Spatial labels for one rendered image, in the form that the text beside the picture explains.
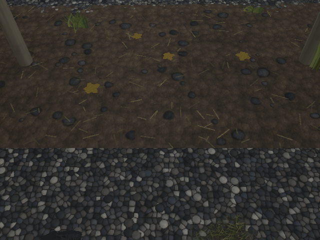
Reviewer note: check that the robot left hand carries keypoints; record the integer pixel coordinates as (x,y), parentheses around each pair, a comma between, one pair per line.
(63,235)

